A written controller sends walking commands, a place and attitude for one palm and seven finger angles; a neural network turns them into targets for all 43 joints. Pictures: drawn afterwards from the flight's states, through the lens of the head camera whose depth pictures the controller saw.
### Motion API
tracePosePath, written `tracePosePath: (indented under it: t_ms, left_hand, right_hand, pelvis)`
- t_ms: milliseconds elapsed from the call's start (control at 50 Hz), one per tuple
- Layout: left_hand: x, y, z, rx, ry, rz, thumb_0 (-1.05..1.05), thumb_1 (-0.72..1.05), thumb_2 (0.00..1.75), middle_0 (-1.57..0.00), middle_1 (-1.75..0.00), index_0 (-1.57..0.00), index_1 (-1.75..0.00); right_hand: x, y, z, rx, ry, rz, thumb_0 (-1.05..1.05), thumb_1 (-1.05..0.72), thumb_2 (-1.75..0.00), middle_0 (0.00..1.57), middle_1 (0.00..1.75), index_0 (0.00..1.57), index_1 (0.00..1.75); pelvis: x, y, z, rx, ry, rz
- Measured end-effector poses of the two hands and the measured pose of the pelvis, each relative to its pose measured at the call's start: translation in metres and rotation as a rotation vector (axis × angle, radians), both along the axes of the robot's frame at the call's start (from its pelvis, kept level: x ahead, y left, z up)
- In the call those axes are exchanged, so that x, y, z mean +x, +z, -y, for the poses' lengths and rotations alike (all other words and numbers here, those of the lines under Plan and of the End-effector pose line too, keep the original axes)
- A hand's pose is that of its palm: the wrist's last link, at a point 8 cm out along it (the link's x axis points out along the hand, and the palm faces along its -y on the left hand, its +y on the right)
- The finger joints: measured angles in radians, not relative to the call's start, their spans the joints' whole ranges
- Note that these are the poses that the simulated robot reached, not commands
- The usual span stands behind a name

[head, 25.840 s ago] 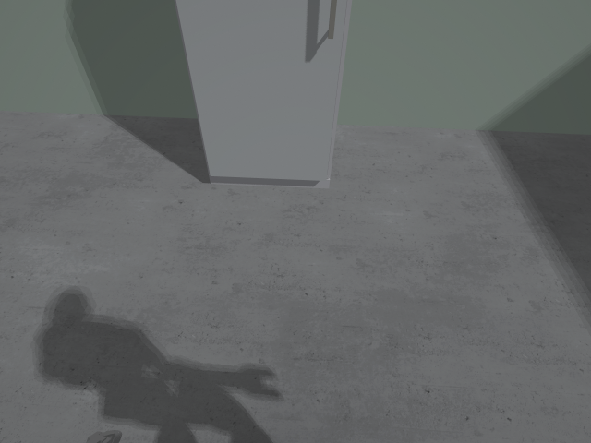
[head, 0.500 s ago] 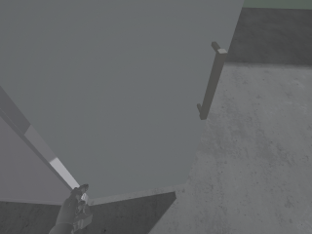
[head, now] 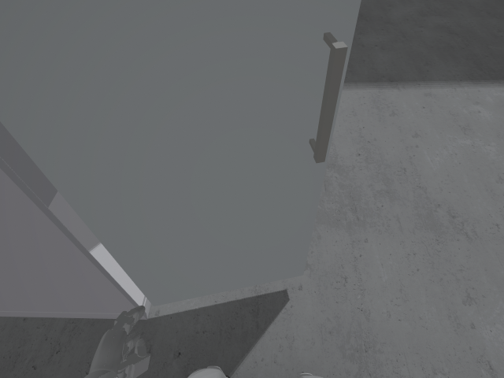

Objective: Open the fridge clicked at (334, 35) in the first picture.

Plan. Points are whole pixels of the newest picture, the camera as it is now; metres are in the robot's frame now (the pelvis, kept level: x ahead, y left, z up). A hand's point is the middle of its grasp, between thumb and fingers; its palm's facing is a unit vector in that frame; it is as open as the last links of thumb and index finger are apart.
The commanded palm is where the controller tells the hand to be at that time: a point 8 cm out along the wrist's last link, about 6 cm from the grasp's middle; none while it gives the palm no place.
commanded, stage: step back with the hand held close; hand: right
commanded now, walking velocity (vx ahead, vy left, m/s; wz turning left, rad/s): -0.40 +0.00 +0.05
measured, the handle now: (323, 105) +0.54 -0.09 +0.15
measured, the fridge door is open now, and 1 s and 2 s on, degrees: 77 77 77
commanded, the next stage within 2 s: stop stepping back and stand still in 0.54 s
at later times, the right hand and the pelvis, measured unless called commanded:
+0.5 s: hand out of the picture +0.14 -0.21 +0.20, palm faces +0.26 +0.83 -0.49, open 7.4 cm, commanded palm +0.08 -0.26 +0.20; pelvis -0.08 +0.02 +0.02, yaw +6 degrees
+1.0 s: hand out of the picture -0.01 -0.24 +0.20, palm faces +0.46 +0.81 -0.37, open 7.4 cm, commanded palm -0.05 -0.27 +0.20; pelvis -0.21 +0.02 +0.03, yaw +3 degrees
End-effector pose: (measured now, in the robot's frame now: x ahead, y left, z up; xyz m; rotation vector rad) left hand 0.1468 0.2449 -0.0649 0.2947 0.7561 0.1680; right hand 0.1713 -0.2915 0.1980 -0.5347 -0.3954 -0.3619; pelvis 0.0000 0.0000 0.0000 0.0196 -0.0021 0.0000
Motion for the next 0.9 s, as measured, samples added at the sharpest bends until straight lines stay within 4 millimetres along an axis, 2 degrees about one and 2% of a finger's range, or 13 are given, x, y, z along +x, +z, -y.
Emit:
tracePosePath:
  t_ms: [80,200,280,380,420,480,580,660,780,900]
  left_hand:
    - [-0.008,0.006,0.005,0.019,0.017,0.015,0.02,0.9,0.9,-0.2,-0.3,-0.2,-0.3]
    - [-0.015,0.02,0.02,-0.02,-0.002,0.031,0.02,0.9,0.9,-0.2,-0.3,-0.2,-0.3]
    - [-0.016,0.022,0.025,-0.047,-0.04,0.053,0.01,0.9,0.9,-0.2,-0.3,-0.2,-0.3]
    - [-0.026,0.018,0.016,-0.073,-0.046,0.094,0.01,0.9,0.9,-0.2,-0.31,-0.2,-0.3]
    - [-0.038,0.02,0.008,-0.079,-0.016,0.104,0.01,0.9,0.9,-0.2,-0.31,-0.2,-0.3]
    - [-0.063,0.024,-0.007,-0.06,0.046,0.096,0.01,0.9,0.9,-0.2,-0.31,-0.2,-0.3]
    - [-0.107,0.025,-0.028,0.037,0.105,0.023,0.01,0.9,0.9,-0.2,-0.3,-0.2,-0.3]
    - [-0.142,0.028,-0.03,0.049,0.123,-0.017,0.01,0.9,0.9,-0.2,-0.3,-0.2,-0.3]
    - [-0.187,0.035,-0.02,0.002,0.118,0.054,0.02,0.9,0.9,-0.2,-0.3,-0.2,-0.3]
    - [-0.218,0.018,-0.019,-0.029,0.058,0.029,0.01,0.9,0.9,-0.2,-0.3,-0.2,-0.3]
  right_hand:
    - [-0.008,0.002,0.009,-0.039,0.011,-0.011,0.01,-0.89,-0.9,0.21,0.3,0.21,0.3]
    - [-0.025,0.019,0.019,-0.009,-0.038,0.004,0.01,-0.89,-0.9,0.21,0.3,0.21,0.3]
    - [-0.029,0.018,0.005,0.038,-0.013,-0.015,0.01,-0.89,-0.9,0.21,0.3,0.21,0.3]
    - [-0.036,0.014,-0.026,-0.005,0.089,-0.054,0.01,-0.89,-0.9,0.21,0.3,0.21,0.3]
    - [-0.044,0.016,-0.036,-0.019,0.131,-0.072,0.01,-0.89,-0.9,0.21,0.3,0.21,0.3]
    - [-0.061,0.02,-0.043,-0.043,0.166,-0.082,0.01,-0.89,-0.9,0.21,0.3,0.21,0.3]
    - [-0.078,0.016,-0.023,-0.049,0.115,-0.073,0.01,-0.88,-0.9,0.21,0.3,0.22,0.3]
    - [-0.091,0.006,-0.011,0.005,0.084,-0.107,0.01,-0.89,-0.9,0.21,0.3,0.21,0.3]
    - [-0.143,0.007,-0.026,0.014,0.118,-0.167,0.01,-0.89,-0.9,0.21,0.3,0.21,0.3]
    - [-0.197,0.015,-0.023,-0.022,0.021,-0.136,0.01,-0.89,-0.9,0.21,0.3,0.21,0.3]
  pelvis:
    - [-0.008,0.002,0.006,0.024,-0.004,-0.001]
    - [-0.015,0.02,0.004,0.055,0.01,-0.042]
    - [-0.029,0.025,-0.002,0.048,0.044,-0.068]
    - [-0.065,0.017,-0.015,0.022,0.087,-0.066]
    - [-0.077,0.017,-0.018,0.034,0.087,-0.053]
    - [-0.084,0.018,-0.021,0.015,0.095,-0.055]
    - [-0.096,0.018,-0.014,0.007,0.087,-0.071]
    - [-0.125,0.023,-0.01,-0.01,0.085,-0.053]
    - [-0.159,0.028,-0.013,0.014,0.082,-0.028]
    - [-0.193,0.024,-0.025,-0.02,0.063,-0.011]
